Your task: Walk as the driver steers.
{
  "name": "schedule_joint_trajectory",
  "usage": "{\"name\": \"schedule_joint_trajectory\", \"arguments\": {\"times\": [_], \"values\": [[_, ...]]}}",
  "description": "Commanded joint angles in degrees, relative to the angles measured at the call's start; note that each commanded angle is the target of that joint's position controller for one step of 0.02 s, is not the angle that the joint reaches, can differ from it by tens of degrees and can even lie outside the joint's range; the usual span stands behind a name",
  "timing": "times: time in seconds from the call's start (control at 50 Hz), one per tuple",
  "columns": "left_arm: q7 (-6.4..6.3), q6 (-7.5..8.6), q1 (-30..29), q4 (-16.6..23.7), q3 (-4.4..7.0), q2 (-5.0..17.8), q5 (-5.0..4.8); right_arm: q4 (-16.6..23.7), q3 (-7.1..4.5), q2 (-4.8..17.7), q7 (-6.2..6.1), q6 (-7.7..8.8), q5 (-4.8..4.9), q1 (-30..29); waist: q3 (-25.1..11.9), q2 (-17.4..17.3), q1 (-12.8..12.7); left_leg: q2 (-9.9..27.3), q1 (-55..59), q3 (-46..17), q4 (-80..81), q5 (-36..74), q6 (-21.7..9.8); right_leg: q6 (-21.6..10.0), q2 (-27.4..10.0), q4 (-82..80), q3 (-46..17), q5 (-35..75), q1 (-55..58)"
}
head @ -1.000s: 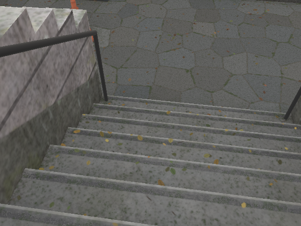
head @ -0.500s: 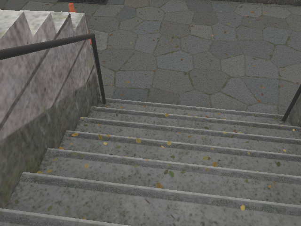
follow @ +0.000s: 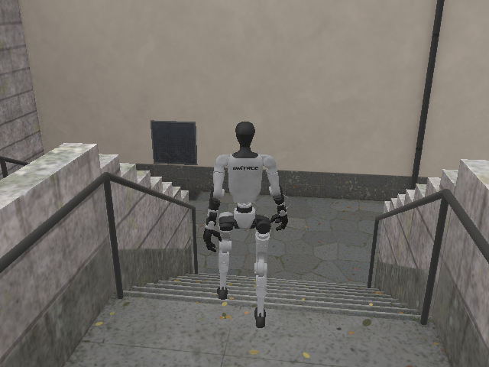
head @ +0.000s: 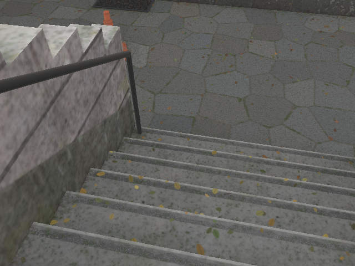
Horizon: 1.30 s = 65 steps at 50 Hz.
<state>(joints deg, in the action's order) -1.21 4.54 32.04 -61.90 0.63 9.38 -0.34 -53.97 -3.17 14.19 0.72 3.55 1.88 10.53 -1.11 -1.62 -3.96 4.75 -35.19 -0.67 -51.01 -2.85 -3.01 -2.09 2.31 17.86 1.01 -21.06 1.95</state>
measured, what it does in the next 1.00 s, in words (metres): goes down: left foot 0.17 m lower, then right foot 0.17 m lower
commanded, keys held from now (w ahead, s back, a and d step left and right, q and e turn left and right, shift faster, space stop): w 1.00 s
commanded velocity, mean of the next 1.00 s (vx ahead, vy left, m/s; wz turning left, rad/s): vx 0.49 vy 0.00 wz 0.00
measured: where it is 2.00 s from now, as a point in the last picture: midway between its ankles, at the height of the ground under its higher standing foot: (189, 219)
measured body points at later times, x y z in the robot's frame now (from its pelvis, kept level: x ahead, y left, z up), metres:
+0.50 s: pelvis +0.30 +0.10 -0.20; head +0.31 +0.12 +0.25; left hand +0.41 +0.35 -0.34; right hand +0.21 -0.13 -0.34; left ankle +0.27 +0.21 -0.90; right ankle +0.39 -0.06 -0.83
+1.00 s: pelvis +0.58 +0.03 -0.36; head +0.58 +0.02 +0.09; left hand +0.49 +0.24 -0.51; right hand +0.68 -0.22 -0.50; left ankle +0.67 +0.21 -0.97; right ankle +0.55 -0.05 -1.08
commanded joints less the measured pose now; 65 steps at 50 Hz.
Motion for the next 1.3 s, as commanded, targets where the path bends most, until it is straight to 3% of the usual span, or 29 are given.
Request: {"name": "schedule_joint_trajectory", "arguments": {"times": [0.02, 0.06, 0.1, 0.18, 0.24, 0.26, 0.28, 0.3, 0.34, 0.36, 0.38, 0.42, 0.48, 0.52, 0.56, 0.66, 0.7, 0.74, 0.76, 0.78, 0.8, 0.84, 0.86, 0.9, 0.98, 1.04, 1.12, 1.26, 1.3], "values": [[-2.37, 1.0, 14.0, -2.6, 2.07, 7.5, -1.17, 7.3, -0.23, 1.9, 0.98, 2.13, 0.23, -13.0, 11.8, 5.4, -3.3, 3.8, -32.8, -6.6, 2.4, 1.8, -1.2, -8.8, -20.4, 3.4, -16.1, 20.3, 17.6], [-4.28, 1.11, 12.3, -1.6, 2.32, 7.8, -1.08, 10.0, 0.16, 2.1, 2.38, 4.13, -0.15, -17.4, 14.6, 5.1, -2.2, 6.4, -35.2, -9.3, 14.7, 9.8, -0.7, -6.1, -19.9, 5.0, -14.6, 18.6, 17.2], [-4.33, 1.08, 0.3, 3.6, 1.64, 8.6, -0.33, 8.5, 0.83, 0.3, 4.45, 4.24, -2.44, -14.1, 10.1, 2.5, -0.9, 0.2, 2.9, -1.4, 23.1, 37.7, -0.5, -4.5, -10.8, 7.2, -3.8, 7.7, -15.7], [-2.5, 0.13, -2.2, 4.0, 2.26, 8.6, -1.14, 8.4, 0.15, 2.4, 3.26, 0.65, -0.42, -8.1, 8.8, 6.5, 1.6, 0.6, 15.6, -4.5, 17.3, 32.9, 0.4, -3.2, -9.8, 17.2, -3.1, 3.5, -18.8], [-1.97, -1.52, -8.3, 4.4, 2.61, 10.7, -0.58, -3.2, -3.33, 10.4, 3.4, 1.05, -0.42, 23.0, -4.3, 7.5, 15.1, 0.7, 37.6, 0.6, 20.1, 35.1, 1.0, 0.8, -9.5, 55.2, -2.0, 26.1, -13.7], [-1.46, -0.58, -8.6, 3.2, 2.85, 9.9, -2.08, -4.8, -3.26, 10.3, 2.87, 1.31, -2.94, 27.9, -1.6, -7.5, 21.3, 1.4, 40.2, 4.2, 34.8, 35.4, -2.0, 4.4, -0.1, 83.4, 0.6, 10.7, -17.7], [-0.25, -0.46, 8.7, -0.1, 1.25, -1.6, -1.71, -4.9, -1.45, 10.8, 3.39, 2.65, -3.84, 24.2, -5.3, -23.4, 9.5, 9.3, 61.1, -5.1, 9.1, 60.7, -4.8, 3.0, 3.6, 100.8, -10.9, -30.9, -45.6], [0.06, 1.01, 10.2, 1.5, 1.57, 1.7, -3.4, -4.6, -1.74, 9.3, 3.18, 2.26, -2.99, 25.8, -9.6, -27.5, 10.0, 13.6, 60.9, -13.0, 6.3, 69.5, -9.4, 2.1, 2.4, 99.0, -17.4, -29.1, -50.7], [-1.5, 1.14, 1.9, 5.7, 3.19, 6.1, -4.13, -5.5, -1.13, 6.6, 3.63, 1.29, -1.1, 20.9, -5.8, -5.1, 5.8, 16.5, 43.3, -18.9, 18.1, 36.9, -11.1, 1.8, -1.8, 89.7, -11.4, -15.8, -52.1], [-1.99, 0.24, 2.0, 7.0, 2.42, 3.3, -4.39, -5.0, -2.51, 11.6, 3.95, 1.15, -0.39, 15.9, -6.4, -5.1, 2.0, 22.9, 34.8, -29.7, 22.5, 15.4, -16.6, 0.7, -3.8, 92.5, -8.5, -10.1, -53.9], [-1.97, -0.91, -2.8, 7.8, 2.9, 5.4, -3.83, -3.2, -0.87, 6.7, 4.33, 2.24, -2.1, 10.2, -2.5, -0.9, 1.4, 23.2, 21.3, -33.7, 25.6, 1.1, -16.0, -1.9, -8.4, 78.2, -13.4, -0.4, -52.2], [-2.16, -2.9, -6.2, 9.0, 3.47, 4.8, -2.1, -2.6, 0.41, 4.7, 2.51, 2.91, -2.69, 3.9, 6.3, -2.4, -1.0, 15.0, 2.4, -21.2, 28.6, 0.0, -13.3, 0.5, -10.4, 61.8, -10.9, 7.9, -43.8], [-0.3, -2.02, -8.0, 10.0, 3.9, 5.8, -0.87, -5.6, 0.05, 6.8, -1.07, 2.14, -4.83, 11.1, 1.4, -6.8, -0.1, 11.7, 5.0, -16.4, 24.1, 8.3, -13.9, 2.5, -9.6, 55.7, -6.6, 19.2, -39.5], [1.61, -0.61, -18.7, 14.0, 4.47, 7.8, -0.55, -7.0, 1.24, 1.2, -2.87, 2.85, -0.9, 16.2, 4.1, -4.6, 3.7, 9.6, 16.2, -15.5, 18.2, -7.3, -10.7, -0.7, -12.0, 38.7, -11.3, 37.5, -53.5], [3.05, -0.15, -24.6, 16.1, 3.63, 5.4, 2.44, -5.8, 1.7, 1.6, -4.33, 2.44, -0.32, 15.1, 4.4, -1.5, 5.3, 2.9, 4.1, -5.5, 17.5, -17.2, -7.5, -1.3, -7.4, 22.4, -4.6, 56.9, -35.5], [3.89, -2.36, -29.3, 18.9, 2.38, 4.0, -0.61, -5.6, -0.03, 4.2, -5.33, -0.63, 0.2, 18.9, 7.7, -2.2, 9.3, 4.4, 11.2, -7.3, 6.5, -20.5, -6.5, 0.7, -6.4, 12.4, -4.7, 43.5, -32.2], [4.14, -2.2, -27.1, 18.0, 3.16, 5.8, -1.87, -5.8, -0.84, 5.2, -5.65, -1.75, -0.53, 19.6, 8.8, -2.1, 9.0, 7.2, 18.3, -11.0, -0.1, -16.2, -5.5, 0.0, -9.5, 6.9, -5.8, 39.3, -33.3], [3.71, -1.98, -8.6, 10.8, 5.37, 8.5, -0.81, -7.0, -0.75, 3.4, -4.63, -1.94, -0.26, 17.9, 2.6, 1.6, 0.5, 3.7, 17.3, -6.8, -19.9, -3.9, -3.5, -2.4, -8.1, 2.5, -1.8, 36.3, -14.7], [3.45, -1.96, 1.2, 7.5, 6.13, 9.7, 0.26, -9.1, -1.02, 2.8, -3.75, -0.92, 0.3, 17.7, -1.0, 6.6, -5.8, -2.8, 9.5, -4.1, -43.4, -10.5, -1.3, -5.3, -9.6, 1.9, -2.0, 41.0, 0.0], [4.37, -1.42, 8.1, 4.3, 4.24, 10.1, 1.47, -9.0, -0.05, -3.5, -2.65, 0.61, -0.39, 22.3, -4.4, 23.5, -4.7, -11.5, -14.0, -6.6, -71.1, -52.3, 0.2, -7.4, -14.6, 23.6, -5.3, 64.3, 16.8], [4.48, -1.76, 7.8, 5.0, 3.96, 10.4, 0.39, -6.6, -0.03, -1.0, -1.74, 2.16, 1.18, 26.2, -10.2, 28.4, -1.4, -10.1, -21.5, -11.6, -75.2, -49.1, 0.2, -9.9, -17.9, 26.4, -14.2, 62.1, 19.1], [4.18, -2.41, 6.0, 2.5, 4.55, 12.1, -1.58, 0.0, 0.36, -0.5, -3.11, 2.36, 3.19, 13.8, -8.0, 16.2, -0.4, -6.7, -35.1, -5.3, -71.3, -35.1, 0.1, -17.5, -27.0, 6.3, -35.1, 16.2, 12.8], [4.29, -2.01, -3.2, 5.3, 2.67, 7.1, 0.02, 0.6, -0.13, 1.9, -4.13, 0.65, 2.6, 10.7, -1.7, 2.9, 3.1, -3.0, -30.9, -5.1, -61.9, -23.8, -1.3, -15.4, -25.2, 2.0, -35.7, 4.6, -0.8], [4.09, 0.21, -14.2, 7.7, 0.62, 2.9, 1.55, 0.0, -0.71, 2.0, -3.93, -1.07, 0.87, 12.3, 4.7, 0.1, 8.9, 1.2, -22.4, -9.9, -44.7, -10.8, -2.4, -11.1, -21.0, 7.2, -29.6, 11.9, -20.7], [-0.2, 1.0, -7.0, 3.1, 1.14, 7.0, 1.66, 3.3, -0.71, -1.5, -2.9, -0.99, -2.97, 6.1, 2.8, 9.2, 7.6, 1.9, -10.1, -5.7, -16.4, 3.4, 1.8, -11.4, -13.7, 5.9, -17.0, 31.3, -27.7], [-0.58, 1.25, -0.6, 1.5, 1.83, 6.7, -0.44, 6.0, -1.66, 2.2, -1.18, -0.72, -0.91, 1.6, 2.2, 3.4, 5.2, 2.6, -20.4, -9.5, -7.4, 14.7, -0.1, -10.6, -14.1, 11.2, -18.4, 21.7, -13.2], [-2.49, 0.74, -0.4, 2.6, 0.92, 4.5, -0.52, 9.0, -0.4, -0.5, 1.66, 0.85, -3.69, -8.5, 5.2, 3.4, 1.6, -1.1, -3.8, -3.2, 15.6, 39.6, -1.2, -7.2, -8.4, 16.2, -10.0, 5.8, -25.1], [-3.06, -3.45, 1.4, 3.8, 2.59, 6.2, -1.21, 14.1, 0.74, -0.6, 2.88, 0.63, -0.44, -13.2, 7.7, 5.0, -3.7, -0.7, -0.3, -4.3, 30.3, 19.7, 1.8, -9.1, -8.4, 33.5, -17.3, 8.3, -12.6], [-3.4, -3.92, 0.5, 2.9, 2.55, 6.8, -0.86, 9.8, -0.97, 2.9, 2.83, 1.53, -0.85, -1.9, 4.1, 3.8, 1.6, 0.2, 12.2, -2.8, 35.8, 21.7, 0.1, -8.0, -7.1, 47.7, -16.9, 16.4, -12.1]]}}
Velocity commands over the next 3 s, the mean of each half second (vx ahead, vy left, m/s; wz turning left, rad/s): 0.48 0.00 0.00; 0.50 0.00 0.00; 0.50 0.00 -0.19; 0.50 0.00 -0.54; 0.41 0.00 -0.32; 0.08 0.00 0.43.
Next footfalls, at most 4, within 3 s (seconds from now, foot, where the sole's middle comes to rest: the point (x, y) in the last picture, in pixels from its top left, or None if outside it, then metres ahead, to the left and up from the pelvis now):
0.26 left None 0.31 0.21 -0.94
0.76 right None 0.59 -0.05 -1.11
1.32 left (165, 227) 0.92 0.19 -1.28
1.92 right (214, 206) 1.17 -0.10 -1.45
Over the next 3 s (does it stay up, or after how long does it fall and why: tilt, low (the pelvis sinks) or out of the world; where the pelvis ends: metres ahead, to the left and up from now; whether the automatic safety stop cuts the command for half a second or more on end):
stays up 1.39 -0.13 -0.87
